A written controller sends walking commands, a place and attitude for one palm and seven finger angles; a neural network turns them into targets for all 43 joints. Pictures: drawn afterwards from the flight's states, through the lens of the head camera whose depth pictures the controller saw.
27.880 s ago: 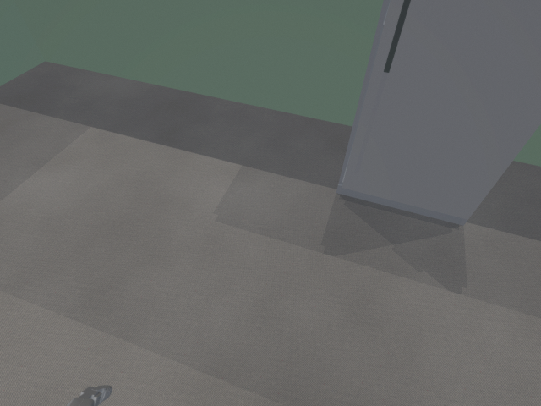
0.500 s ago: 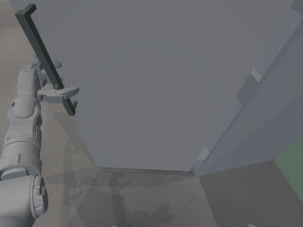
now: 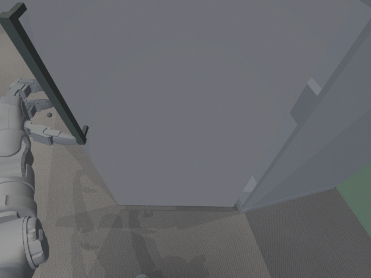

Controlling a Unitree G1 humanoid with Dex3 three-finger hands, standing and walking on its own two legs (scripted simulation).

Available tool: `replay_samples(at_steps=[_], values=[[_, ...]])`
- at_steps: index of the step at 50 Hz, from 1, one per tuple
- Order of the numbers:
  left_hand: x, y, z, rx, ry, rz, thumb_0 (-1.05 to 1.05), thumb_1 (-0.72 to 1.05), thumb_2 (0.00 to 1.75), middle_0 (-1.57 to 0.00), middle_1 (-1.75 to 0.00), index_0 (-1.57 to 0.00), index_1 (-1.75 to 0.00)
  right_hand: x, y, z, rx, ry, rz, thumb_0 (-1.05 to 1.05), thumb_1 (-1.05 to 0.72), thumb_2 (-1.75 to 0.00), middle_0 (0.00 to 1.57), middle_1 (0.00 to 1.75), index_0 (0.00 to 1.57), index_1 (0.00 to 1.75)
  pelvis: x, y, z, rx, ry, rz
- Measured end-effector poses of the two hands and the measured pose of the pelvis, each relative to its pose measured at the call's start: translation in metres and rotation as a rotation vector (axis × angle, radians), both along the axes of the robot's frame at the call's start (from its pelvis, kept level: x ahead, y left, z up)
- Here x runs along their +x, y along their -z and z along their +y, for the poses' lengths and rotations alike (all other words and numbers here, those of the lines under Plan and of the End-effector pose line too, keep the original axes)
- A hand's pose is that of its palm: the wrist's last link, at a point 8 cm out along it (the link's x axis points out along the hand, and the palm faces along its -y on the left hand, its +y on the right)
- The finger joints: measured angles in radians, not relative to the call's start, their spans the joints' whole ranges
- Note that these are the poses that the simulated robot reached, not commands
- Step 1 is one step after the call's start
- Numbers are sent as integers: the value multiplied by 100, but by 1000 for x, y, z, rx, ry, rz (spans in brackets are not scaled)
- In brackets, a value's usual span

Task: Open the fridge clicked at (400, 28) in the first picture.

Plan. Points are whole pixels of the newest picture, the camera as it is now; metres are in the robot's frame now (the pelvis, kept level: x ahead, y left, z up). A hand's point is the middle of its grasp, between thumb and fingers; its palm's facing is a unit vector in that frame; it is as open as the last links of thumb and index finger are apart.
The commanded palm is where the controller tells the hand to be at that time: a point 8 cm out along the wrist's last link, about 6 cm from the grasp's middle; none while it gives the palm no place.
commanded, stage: slip the hand off the handle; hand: left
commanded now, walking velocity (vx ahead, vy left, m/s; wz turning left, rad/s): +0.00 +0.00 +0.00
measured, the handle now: (58, 90) +0.48 +0.26 +0.13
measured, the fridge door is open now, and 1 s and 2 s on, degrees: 75 75 75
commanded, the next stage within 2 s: draw the hand back to the body in 1.18 s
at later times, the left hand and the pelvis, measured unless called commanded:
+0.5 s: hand (17, 120) +0.42 +0.33 +0.11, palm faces +0.28 -0.92 -0.25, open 14.7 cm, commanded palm +0.37 +0.37 +0.12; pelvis +0.00 +0.02 +0.00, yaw +1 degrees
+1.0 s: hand out of the picture +0.33 +0.35 +0.10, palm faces +0.29 -0.92 -0.26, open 14.7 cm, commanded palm +0.28 +0.38 +0.12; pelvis -0.01 +0.00 +0.00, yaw +2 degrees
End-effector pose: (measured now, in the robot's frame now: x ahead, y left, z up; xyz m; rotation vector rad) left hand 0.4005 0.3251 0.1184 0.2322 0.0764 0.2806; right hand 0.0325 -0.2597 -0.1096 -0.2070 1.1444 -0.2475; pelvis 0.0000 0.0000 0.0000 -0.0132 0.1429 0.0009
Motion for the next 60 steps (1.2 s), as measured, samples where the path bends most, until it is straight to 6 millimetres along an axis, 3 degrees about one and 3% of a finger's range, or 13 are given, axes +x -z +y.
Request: replay_samples(at_steps=[9,19,27,33,38,48,60], values=[[-16,-6,37,45,-2,-23,-1,-55,20,-26,-115,-27,-116,23,-10,-1,-45,-34,-29,1,-91,-90,20,30,20,30,6,0,11,-14,-8,4],[-20,-1,41,34,16,-19,-1,-55,20,-26,-115,-25,-115,38,-15,5,-77,-78,-56,1,-91,-90,20,30,20,30,1,1,19,-24,-30,4],[-22,-10,57,36,-19,-12,-1,-55,20,-26,-115,-25,-115,25,-13,9,-58,-58,-54,1,-91,-90,20,30,20,30,-2,0,16,-24,-18,9],[-43,-11,60,48,12,-3,-1,-55,20,-26,-114,-25,-115,10,-8,7,-39,-40,-25,1,-91,-90,20,30,20,30,-3,0,15,-22,-14,-1],[-65,0,62,12,2,-4,-1,-55,20,-26,-115,-25,-115,10,-9,2,-45,-42,-35,1,-91,-90,20,30,20,30,-6,1,11,-18,-15,-15],[-102,2,64,35,-20,-38,-1,-55,20,-26,-115,-25,-115,45,-16,-4,-78,-101,-148,1,-91,-90,20,30,20,30,-14,3,5,-22,-28,-38],[-138,-1,61,20,-14,-8,-1,-55,20,-26,-115,-25,-115,91,-24,12,-38,-163,-312,1,-91,-90,20,30,20,30,-15,2,3,-14,-39,-67]])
